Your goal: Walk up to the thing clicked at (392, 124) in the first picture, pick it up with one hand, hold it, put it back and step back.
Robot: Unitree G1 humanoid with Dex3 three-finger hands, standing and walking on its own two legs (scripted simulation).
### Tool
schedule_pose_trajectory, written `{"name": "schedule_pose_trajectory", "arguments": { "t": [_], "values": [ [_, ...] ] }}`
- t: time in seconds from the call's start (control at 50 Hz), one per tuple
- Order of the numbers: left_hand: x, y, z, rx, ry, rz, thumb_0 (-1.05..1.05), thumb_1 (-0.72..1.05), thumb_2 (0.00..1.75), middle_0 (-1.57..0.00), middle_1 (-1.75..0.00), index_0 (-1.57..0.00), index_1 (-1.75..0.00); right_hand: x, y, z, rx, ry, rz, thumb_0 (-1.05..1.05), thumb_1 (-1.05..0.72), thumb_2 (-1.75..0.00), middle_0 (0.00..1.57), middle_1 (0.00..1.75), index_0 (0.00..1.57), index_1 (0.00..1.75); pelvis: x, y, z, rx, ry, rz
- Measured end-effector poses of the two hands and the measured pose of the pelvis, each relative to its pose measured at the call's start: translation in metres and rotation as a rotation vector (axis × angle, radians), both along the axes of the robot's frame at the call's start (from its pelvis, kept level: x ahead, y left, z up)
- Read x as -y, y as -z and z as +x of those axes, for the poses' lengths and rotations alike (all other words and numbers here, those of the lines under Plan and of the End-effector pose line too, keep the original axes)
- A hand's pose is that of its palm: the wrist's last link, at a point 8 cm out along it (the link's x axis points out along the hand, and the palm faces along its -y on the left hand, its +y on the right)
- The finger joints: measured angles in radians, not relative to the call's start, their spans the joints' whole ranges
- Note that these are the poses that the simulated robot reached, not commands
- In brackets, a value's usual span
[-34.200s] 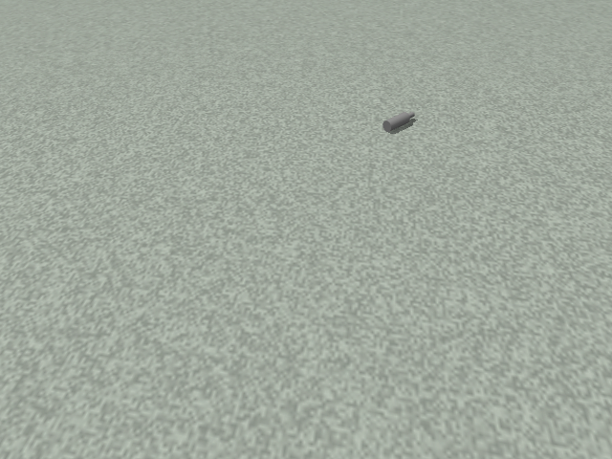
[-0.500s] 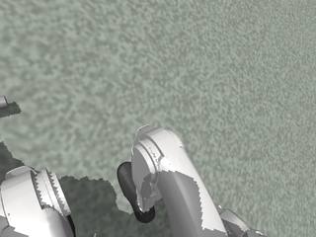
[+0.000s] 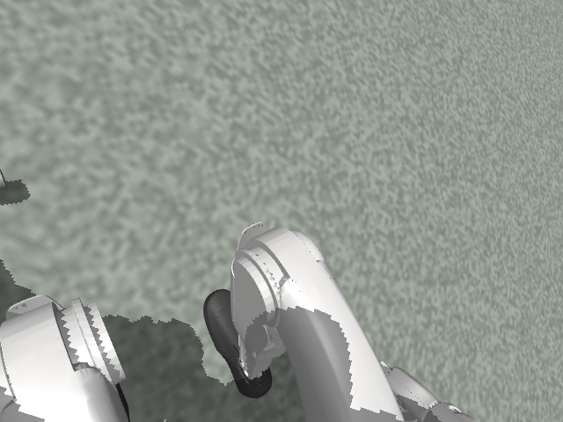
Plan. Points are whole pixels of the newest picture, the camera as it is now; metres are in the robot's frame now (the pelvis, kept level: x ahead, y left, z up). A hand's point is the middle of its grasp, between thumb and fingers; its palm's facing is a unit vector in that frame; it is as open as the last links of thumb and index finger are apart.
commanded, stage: open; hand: left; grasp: from above
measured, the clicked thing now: out of the picture +0.45 +0.32 -0.27
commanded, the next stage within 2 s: withdraw in 0.68 s
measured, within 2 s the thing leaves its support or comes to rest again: neither
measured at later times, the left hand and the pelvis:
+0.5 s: hand out of the picture +0.44 +0.33 -0.25, palm faces -0.47 -0.14 -0.87, open 12.4 cm; pelvis +0.00 +0.00 +0.00, yaw +0 degrees
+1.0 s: hand out of the picture +0.46 +0.34 -0.22, palm faces -0.32 -0.12 -0.94, open 13.4 cm; pelvis +0.00 +0.00 +0.00, yaw +0 degrees
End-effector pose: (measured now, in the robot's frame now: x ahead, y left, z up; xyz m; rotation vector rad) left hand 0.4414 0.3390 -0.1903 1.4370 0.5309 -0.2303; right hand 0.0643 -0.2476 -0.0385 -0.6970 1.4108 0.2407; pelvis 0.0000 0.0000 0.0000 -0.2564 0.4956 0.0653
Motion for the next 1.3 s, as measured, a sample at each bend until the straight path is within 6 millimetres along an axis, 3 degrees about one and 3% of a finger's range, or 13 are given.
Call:
{"name": "schedule_pose_trajectory", "arguments": {
  "t": [0.38,0.66,0.9,1.02,1.12,1.22,1.3],
  "values": [
    [0.002,0.002,0.004,-0.003,-0.003,-0.001,0.00,-0.15,0.70,-0.37,-0.74,-0.38,-0.73,0.002,-0.001,0.000,-0.012,0.001,0.005,0.00,-0.90,-0.90,0.21,0.30,0.21,0.30,0.001,-0.002,0.001,-0.004,0.001,0.001],
    [0.000,-0.002,0.000,-0.020,-0.004,0.000,0.00,-0.30,0.83,-0.23,-0.87,-0.24,-0.87,0.005,-0.001,-0.001,-0.005,-0.002,-0.001,0.00,-0.90,-0.90,0.21,0.30,0.21,0.30,0.001,-0.002,-0.002,0.003,0.002,0.003],
    [0.000,-0.003,0.007,0.032,0.023,0.006,0.00,-0.37,0.89,-0.17,-0.95,-0.18,-0.94,0.000,-0.004,-0.001,-0.013,-0.001,0.001,0.00,-0.90,-0.90,0.21,0.30,0.21,0.30,0.001,-0.002,0.001,-0.006,0.002,0.000],
    [-0.008,-0.038,0.018,0.171,-0.036,0.041,0.00,-0.40,0.90,-0.16,-0.93,-0.17,-0.93,0.001,0.000,0.006,0.001,0.018,0.049,0.01,-0.90,-0.90,0.21,0.30,0.21,0.30,0.002,-0.006,0.005,-0.041,-0.002,0.007],
    [-0.022,-0.090,0.021,0.231,-0.130,0.105,0.00,-0.43,0.93,-0.14,-0.94,-0.15,-0.94,0.003,0.008,0.018,0.047,0.078,0.105,0.01,-0.90,-0.90,0.21,0.30,0.21,0.30,0.002,-0.013,0.007,-0.083,-0.010,0.020],
    [-0.030,-0.142,0.012,0.139,-0.177,0.139,0.00,-0.46,0.96,-0.12,-0.95,-0.12,-0.96,0.004,0.012,0.031,0.084,0.150,0.159,0.01,-0.91,-0.90,0.21,0.30,0.21,0.30,0.003,-0.032,0.005,-0.113,-0.033,0.052],
    [-0.023,-0.171,0.001,0.015,-0.155,0.121,0.00,-0.48,0.97,-0.11,-0.96,-0.11,-0.97,0.006,0.005,0.038,0.103,0.184,0.169,0.01,-0.91,-0.90,0.20,0.30,0.21,0.30,0.005,-0.052,0.000,-0.112,-0.054,0.077]
  ]
}}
